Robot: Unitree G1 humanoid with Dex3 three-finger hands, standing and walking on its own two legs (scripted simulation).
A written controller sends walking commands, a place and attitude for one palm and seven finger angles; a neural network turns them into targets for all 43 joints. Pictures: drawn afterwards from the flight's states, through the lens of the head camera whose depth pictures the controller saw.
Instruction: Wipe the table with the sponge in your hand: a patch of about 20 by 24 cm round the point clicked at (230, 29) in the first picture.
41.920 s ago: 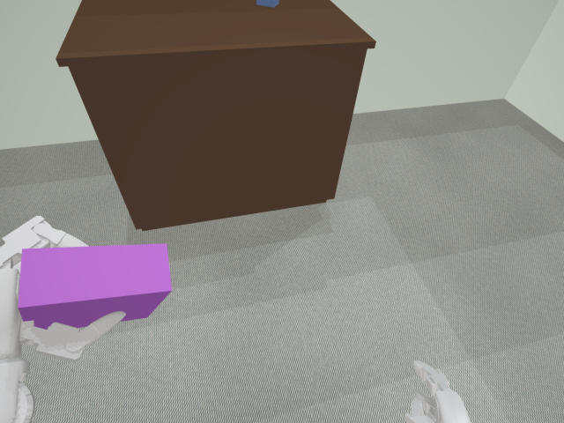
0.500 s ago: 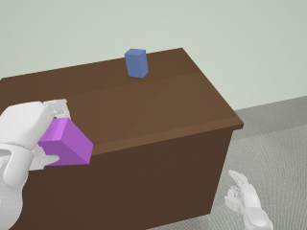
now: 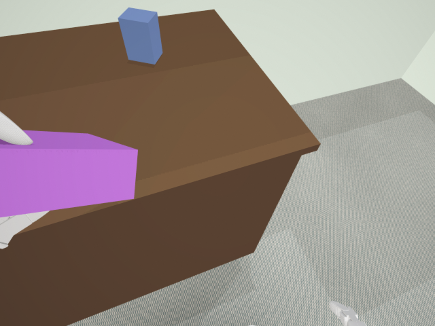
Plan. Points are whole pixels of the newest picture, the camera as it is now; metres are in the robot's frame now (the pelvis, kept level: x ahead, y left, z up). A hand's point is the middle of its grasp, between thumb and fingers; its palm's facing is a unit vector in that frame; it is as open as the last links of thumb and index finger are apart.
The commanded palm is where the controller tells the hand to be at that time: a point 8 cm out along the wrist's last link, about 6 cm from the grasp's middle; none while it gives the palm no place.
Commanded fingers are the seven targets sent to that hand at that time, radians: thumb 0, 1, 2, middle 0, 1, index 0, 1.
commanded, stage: step back with the hand held close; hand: left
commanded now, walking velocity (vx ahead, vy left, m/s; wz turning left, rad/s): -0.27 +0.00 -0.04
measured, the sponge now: (69, 163) +0.26 +0.18 +0.24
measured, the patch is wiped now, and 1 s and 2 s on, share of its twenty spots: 1.00 1.00 1.00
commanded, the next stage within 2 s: stop stepping back and stand still in 0.76 s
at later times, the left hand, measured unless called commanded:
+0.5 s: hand out of the picture +0.12 +0.27 +0.30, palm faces +0.62 -0.73 -0.27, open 9.5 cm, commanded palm +0.07 +0.29 +0.29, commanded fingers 0.00 0.10 1.30 -1.20 -1.60 -1.20 -1.60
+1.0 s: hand out of the picture -0.01 +0.23 +0.29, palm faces +0.51 -0.74 -0.43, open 9.5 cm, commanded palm -0.07 +0.27 +0.29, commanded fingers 0.00 0.10 1.30 -1.20 -1.60 -1.20 -1.60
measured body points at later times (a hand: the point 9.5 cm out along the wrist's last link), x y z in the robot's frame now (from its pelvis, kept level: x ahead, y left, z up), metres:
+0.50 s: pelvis -0.09 +0.01 +0.00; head -0.08 +0.02 +0.45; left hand +0.08 +0.30 +0.31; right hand +0.10 -0.20 -0.08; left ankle -0.02 +0.12 -0.73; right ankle -0.10 -0.12 -0.72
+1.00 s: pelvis -0.24 +0.00 +0.00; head -0.20 +0.01 +0.45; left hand -0.04 +0.27 +0.31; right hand -0.10 -0.23 -0.09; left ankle -0.18 +0.14 -0.73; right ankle -0.22 -0.11 -0.72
